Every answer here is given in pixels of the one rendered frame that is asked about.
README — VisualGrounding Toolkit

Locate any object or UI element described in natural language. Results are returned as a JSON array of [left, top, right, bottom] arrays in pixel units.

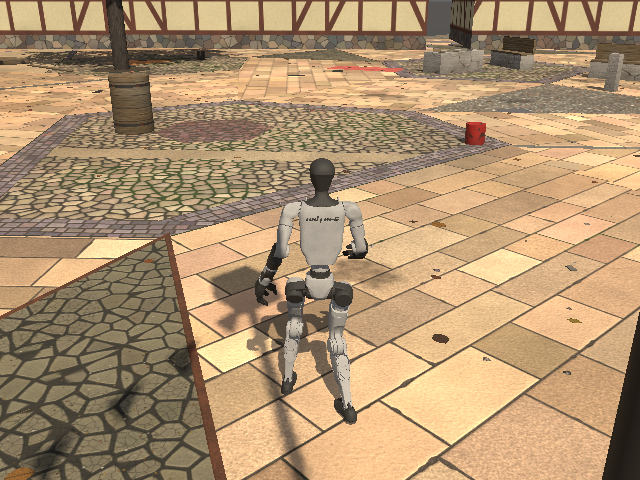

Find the humanoid robot head
[[305, 158, 339, 207]]

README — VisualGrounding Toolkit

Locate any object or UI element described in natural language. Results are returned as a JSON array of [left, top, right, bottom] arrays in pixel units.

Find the humanoid robot torso
[[298, 197, 345, 300]]

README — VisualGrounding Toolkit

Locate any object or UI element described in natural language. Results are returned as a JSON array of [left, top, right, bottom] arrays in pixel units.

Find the robot left hand
[[255, 278, 277, 306]]

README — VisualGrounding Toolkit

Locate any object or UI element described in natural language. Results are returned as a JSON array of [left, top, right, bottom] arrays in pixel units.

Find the robot right forearm
[[355, 238, 368, 257]]

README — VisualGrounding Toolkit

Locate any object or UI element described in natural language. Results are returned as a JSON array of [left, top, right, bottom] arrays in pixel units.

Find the robot left forearm
[[259, 243, 282, 286]]

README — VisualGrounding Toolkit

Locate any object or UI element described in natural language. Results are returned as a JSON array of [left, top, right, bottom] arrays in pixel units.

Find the robot right upper arm
[[342, 201, 367, 254]]

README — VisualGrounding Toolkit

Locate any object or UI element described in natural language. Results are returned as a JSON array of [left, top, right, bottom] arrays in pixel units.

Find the robot left upper arm
[[273, 202, 301, 259]]

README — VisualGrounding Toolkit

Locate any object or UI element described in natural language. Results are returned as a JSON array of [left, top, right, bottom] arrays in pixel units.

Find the robot right hand
[[342, 244, 365, 259]]

